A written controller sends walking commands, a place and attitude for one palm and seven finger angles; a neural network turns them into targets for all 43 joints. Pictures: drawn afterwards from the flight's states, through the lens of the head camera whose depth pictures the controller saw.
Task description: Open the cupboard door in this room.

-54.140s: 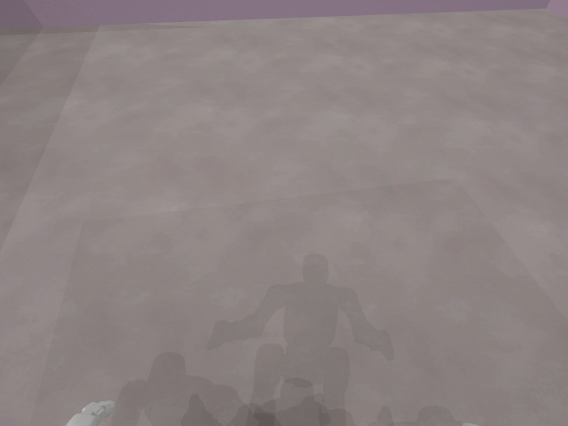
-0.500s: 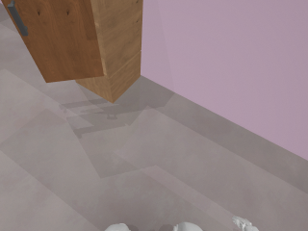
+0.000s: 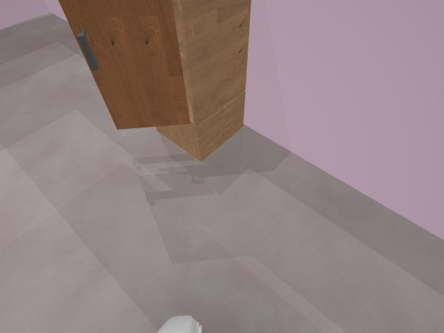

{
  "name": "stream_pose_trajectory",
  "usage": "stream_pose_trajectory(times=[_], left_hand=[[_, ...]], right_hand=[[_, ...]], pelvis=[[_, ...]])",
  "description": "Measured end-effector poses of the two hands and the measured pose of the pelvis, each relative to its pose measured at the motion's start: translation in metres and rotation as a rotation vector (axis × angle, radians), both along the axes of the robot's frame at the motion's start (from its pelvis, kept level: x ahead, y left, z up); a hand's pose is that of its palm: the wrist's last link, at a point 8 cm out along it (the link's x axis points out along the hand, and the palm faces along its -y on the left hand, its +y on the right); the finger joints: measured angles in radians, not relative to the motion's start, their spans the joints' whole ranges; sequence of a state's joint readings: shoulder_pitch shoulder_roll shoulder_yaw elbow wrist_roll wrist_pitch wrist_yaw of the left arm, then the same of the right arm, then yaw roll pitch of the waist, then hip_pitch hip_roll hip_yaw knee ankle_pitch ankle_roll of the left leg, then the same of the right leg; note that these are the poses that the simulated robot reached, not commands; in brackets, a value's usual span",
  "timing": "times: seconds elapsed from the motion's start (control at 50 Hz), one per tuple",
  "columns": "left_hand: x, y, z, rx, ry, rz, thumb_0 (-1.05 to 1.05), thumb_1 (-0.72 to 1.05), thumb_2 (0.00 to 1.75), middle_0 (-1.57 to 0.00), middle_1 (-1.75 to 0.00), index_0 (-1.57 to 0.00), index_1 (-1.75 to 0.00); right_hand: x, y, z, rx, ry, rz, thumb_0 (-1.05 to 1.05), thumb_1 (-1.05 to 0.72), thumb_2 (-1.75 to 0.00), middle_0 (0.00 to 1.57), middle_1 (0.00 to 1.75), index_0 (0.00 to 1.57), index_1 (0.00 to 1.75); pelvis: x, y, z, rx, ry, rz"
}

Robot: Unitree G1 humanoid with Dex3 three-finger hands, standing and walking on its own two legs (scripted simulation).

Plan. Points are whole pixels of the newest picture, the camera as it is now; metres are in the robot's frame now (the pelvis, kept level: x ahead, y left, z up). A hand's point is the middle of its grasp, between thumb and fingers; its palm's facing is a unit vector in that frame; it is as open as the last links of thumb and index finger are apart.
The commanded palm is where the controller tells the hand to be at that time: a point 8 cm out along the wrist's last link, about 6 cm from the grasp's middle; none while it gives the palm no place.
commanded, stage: take the last steps up to it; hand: left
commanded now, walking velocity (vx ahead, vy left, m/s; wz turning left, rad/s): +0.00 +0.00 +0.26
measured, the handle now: (89, 50) +1.00 +0.53 -0.03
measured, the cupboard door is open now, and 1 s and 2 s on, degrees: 47 47 47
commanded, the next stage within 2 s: come to a stop and stand still in 1.48 s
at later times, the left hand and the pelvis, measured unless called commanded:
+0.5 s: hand out of the picture +0.11 +0.26 -0.16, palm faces +0.15 -0.97 -0.18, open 7.4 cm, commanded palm none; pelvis +0.06 +0.06 +0.01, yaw +7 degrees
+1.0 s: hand (110, 300) +0.20 +0.26 -0.16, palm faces +0.26 -0.94 -0.23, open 7.2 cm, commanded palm none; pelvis +0.22 +0.06 +0.01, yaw +11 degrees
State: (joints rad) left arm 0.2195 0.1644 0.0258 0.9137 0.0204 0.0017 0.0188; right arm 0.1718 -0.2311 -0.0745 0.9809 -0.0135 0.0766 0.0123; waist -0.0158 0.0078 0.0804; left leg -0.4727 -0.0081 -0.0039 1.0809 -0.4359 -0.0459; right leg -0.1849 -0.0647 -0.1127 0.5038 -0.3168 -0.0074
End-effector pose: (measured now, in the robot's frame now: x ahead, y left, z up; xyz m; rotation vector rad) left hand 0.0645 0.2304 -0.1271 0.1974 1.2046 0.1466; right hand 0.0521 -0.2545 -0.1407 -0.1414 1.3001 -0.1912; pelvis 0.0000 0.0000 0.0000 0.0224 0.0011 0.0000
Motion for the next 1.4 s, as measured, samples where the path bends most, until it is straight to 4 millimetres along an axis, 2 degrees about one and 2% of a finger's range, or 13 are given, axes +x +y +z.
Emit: stream_pose_trajectory(times=[0.1,0.2,0.28,0.5,0.62,0.72,0.8,0.96,1.08,1.18,1.26,1.32,1.4], left_hand=[[-0.033,0.011,-0.011,-0.019,0.057,0.077,0.01,0.92,0.9,-0.2,-0.3,-0.2,-0.3],[-0.067,0.036,-0.034,-0.054,0.127,0.162,0.01,0.91,0.9,-0.2,-0.3,-0.2,-0.3],[-0.072,0.055,-0.036,-0.06,0.189,0.181,0.01,0.91,0.9,-0.2,-0.3,-0.2,-0.29],[0.029,0.078,-0.006,-0.05,0.006,0.148,0.01,0.91,0.9,-0.2,-0.3,-0.19,-0.29],[0.105,0.068,-0.001,-0.04,-0.061,0.084,0.01,0.91,0.9,-0.2,-0.3,-0.19,-0.29],[0.171,0.051,-0.004,-0.031,-0.148,0.049,0.01,0.9,0.9,-0.2,-0.3,-0.2,-0.29],[0.178,0.044,-0.002,-0.034,-0.163,0.11,0.01,0.9,0.9,-0.2,-0.3,-0.2,-0.29],[0.13,0.066,0.001,-0.003,0.026,0.263,-0.02,0.96,0.9,-0.2,-0.3,-0.2,-0.3],[0.095,0.078,-0.007,-0.056,0.206,0.338,-0.01,0.93,0.9,-0.2,-0.3,-0.2,-0.29],[0.086,0.097,-0.029,-0.121,0.336,0.383,0.0,0.91,0.9,-0.2,-0.3,-0.2,-0.29],[0.122,0.124,-0.033,-0.13,0.344,0.35,0.01,0.91,0.9,-0.2,-0.3,-0.2,-0.29],[0.173,0.147,-0.028,-0.117,0.26,0.311,0.01,0.91,0.9,-0.2,-0.3,-0.2,-0.29],[0.249,0.173,-0.019,-0.092,0.126,0.258,0.01,0.91,0.9,-0.2,-0.3,-0.19,-0.29]], right_hand=[[0.025,0.01,0.008,-0.023,-0.007,0.074,0.01,-0.91,-0.9,0.2,0.3,0.2,0.3],[0.058,0.037,0.01,-0.052,-0.062,0.161,0.0,-0.91,-0.9,0.2,0.3,0.2,0.3],[0.066,0.057,0.017,-0.062,-0.103,0.181,0.0,-0.91,-0.9,0.2,0.3,0.2,0.3],[0.022,0.087,0.016,-0.002,0.084,0.135,0.0,-0.91,-0.9,0.2,0.3,0.2,0.3],[0.006,0.089,0.005,0.035,0.193,0.072,0.0,-0.91,-0.9,0.2,0.3,0.2,0.3],[0.01,0.081,-0.012,0.064,0.29,0.042,0.0,-0.91,-0.9,0.2,0.3,0.2,0.3],[0.049,0.071,-0.013,0.057,0.304,0.076,0.0,-0.91,-0.9,0.2,0.3,0.2,0.3],[0.2,0.078,0.004,0.024,0.093,0.187,0.0,-0.92,-0.9,0.2,0.3,0.2,0.3],[0.313,0.124,0.011,0.026,-0.06,0.29,0.0,-0.92,-0.9,0.2,0.3,0.2,0.3],[0.392,0.18,0.009,0.011,-0.186,0.356,0.0,-0.92,-0.9,0.2,0.3,0.2,0.3],[0.408,0.208,0.012,0.006,-0.212,0.337,0.0,-0.92,-0.9,0.2,0.3,0.2,0.3],[0.4,0.219,0.014,0.01,-0.17,0.293,-0.01,-0.92,-0.9,0.2,0.3,0.2,0.3],[0.391,0.212,0.017,-0.024,-0.115,0.233,-0.02,-0.96,-0.9,0.2,0.3,0.21,0.3]], pelvis=[[0.003,0.005,0.0,-0.002,-0.002,0.038],[0.011,0.025,-0.011,-0.019,-0.002,0.078],[0.019,0.039,-0.009,-0.027,-0.003,0.078],[0.06,0.058,0.008,-0.036,-0.001,0.122],[0.096,0.055,0.003,-0.014,0.001,0.121],[0.136,0.045,-0.013,0.002,-0.001,0.129],[0.16,0.042,-0.01,-0.012,-0.026,0.169],[0.209,0.054,0.007,-0.008,-0.002,0.194],[0.249,0.089,0.005,-0.017,0.004,0.2],[0.286,0.132,-0.013,-0.029,0.001,0.194],[0.305,0.154,-0.012,-0.022,-0.01,0.174],[0.321,0.165,-0.004,-0.02,-0.008,0.166],[0.343,0.178,0.004,-0.013,-0.001,0.156]])
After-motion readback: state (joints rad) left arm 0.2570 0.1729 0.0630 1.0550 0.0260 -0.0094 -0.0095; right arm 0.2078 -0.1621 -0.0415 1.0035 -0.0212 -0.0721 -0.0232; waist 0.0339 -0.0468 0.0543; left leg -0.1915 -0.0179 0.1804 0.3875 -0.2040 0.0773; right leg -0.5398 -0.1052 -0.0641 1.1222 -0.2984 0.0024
